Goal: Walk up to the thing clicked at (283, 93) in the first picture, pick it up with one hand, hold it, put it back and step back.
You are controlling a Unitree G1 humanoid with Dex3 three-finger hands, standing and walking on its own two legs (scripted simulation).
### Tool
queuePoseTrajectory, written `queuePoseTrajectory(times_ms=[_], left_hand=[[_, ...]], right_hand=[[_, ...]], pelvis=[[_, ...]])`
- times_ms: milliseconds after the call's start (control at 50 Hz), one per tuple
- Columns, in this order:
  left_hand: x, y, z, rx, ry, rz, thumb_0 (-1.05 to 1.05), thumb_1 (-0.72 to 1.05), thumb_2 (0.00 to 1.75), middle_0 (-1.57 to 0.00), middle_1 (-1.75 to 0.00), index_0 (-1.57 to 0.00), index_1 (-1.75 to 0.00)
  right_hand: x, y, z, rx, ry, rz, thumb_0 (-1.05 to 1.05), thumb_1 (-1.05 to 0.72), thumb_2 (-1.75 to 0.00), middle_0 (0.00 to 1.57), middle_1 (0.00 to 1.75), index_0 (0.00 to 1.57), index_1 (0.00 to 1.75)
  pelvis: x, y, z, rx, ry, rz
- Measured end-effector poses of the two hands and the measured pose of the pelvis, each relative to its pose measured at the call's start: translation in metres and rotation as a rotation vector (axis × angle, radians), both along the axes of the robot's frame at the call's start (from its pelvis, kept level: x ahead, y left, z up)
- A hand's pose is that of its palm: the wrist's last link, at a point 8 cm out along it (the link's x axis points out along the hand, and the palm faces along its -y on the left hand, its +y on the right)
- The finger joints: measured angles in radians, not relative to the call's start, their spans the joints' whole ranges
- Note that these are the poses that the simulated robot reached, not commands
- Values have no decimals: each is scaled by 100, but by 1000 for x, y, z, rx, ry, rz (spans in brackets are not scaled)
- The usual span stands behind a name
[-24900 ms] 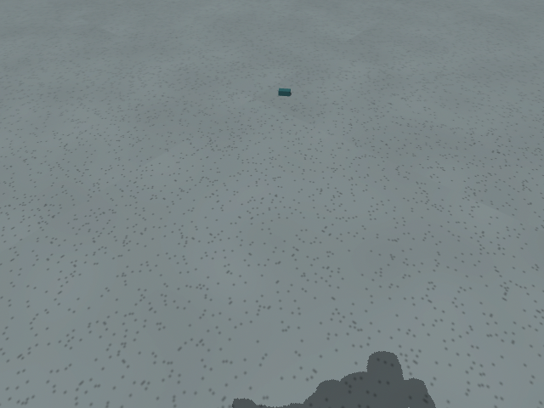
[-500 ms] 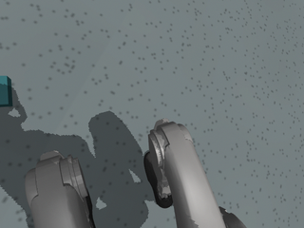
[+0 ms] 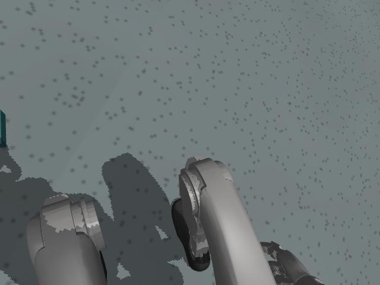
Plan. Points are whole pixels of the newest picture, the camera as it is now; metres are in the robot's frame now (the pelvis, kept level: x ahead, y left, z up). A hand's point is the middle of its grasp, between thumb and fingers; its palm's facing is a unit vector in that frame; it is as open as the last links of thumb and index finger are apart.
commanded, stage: rest palm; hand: left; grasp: from above
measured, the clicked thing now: out of the picture +0.50 +0.31 -0.29
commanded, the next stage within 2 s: close in 1.38 s
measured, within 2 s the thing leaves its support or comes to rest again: neither
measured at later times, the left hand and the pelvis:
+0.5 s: hand out of the picture +0.47 +0.30 -0.23, palm faces -0.47 -0.06 -0.88, open 13.8 cm; pelvis +0.01 +0.00 +0.00, yaw -2 degrees
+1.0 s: hand out of the picture +0.48 +0.30 -0.26, palm faces -0.55 -0.07 -0.84, open 13.8 cm; pelvis +0.01 +0.01 -0.01, yaw -3 degrees
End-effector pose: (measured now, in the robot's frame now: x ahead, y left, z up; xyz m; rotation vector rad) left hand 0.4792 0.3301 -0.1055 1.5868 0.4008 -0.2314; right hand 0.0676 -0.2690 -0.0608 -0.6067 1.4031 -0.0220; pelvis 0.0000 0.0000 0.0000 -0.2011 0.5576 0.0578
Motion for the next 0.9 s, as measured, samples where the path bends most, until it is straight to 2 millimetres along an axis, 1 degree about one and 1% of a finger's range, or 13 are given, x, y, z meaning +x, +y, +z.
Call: queuePoseTrajectory(times_ms=[60,140,220,300,400,500,580,660,780,900], left_hand=[[2,5,-8,7,84,48,0,-37,87,-7,-108,-13,-102],[5,3,-26,-38,190,42,0,-37,86,-7,-109,-14,-103],[6,-4,-45,-112,229,-18,0,-37,86,-7,-110,-14,-103],[6,-15,-57,-190,202,-101,0,-39,87,-7,-108,-13,-103],[3,-23,-64,-233,126,-160,0,-42,90,-7,-105,-12,-101],[-4,-24,-69,-182,83,-192,0,-43,92,-7,-102,-11,-99],[-8,-24,-70,-127,53,-176,0,-42,92,-7,-101,-11,-98],[-8,-25,-73,-86,51,-137,0,-42,92,-7,-101,-11,-98],[3,-26,-75,-78,60,-52,0,-41,92,-7,-101,-11,-98],[12,-22,-83,-91,123,8,0,-42,92,-7,-101,-10,-99]], right_hand=[[-4,8,-8,35,7,-9,0,-90,-88,21,30,21,30],[-13,14,-11,51,62,-17,0,-91,-88,21,30,21,30],[-20,14,-5,33,135,-10,0,-91,-89,21,30,21,30],[-24,9,8,-7,198,13,0,-91,-89,21,30,21,30],[-20,0,23,-67,211,38,0,-91,-89,21,30,21,30],[-12,-3,27,-93,164,61,0,-90,-89,21,30,21,30],[-7,-1,22,-80,127,85,0,-90,-89,21,30,21,30],[-6,5,14,-45,91,95,0,-90,-89,21,30,21,30],[-8,16,3,19,62,96,0,-90,-89,21,30,21,30],[-10,22,1,37,50,81,0,-90,-89,21,30,21,30]], pelvis=[[0,1,0,1,5,4],[2,2,0,-5,2,9],[4,2,2,-22,-5,6],[7,1,3,-35,-16,0],[11,0,1,-41,-36,-9],[10,2,-1,-43,-42,-16],[8,4,-5,-42,-46,-19],[6,6,-8,-41,-45,-21],[7,6,-13,-39,-43,-23],[10,6,-15,-47,-42,-25]])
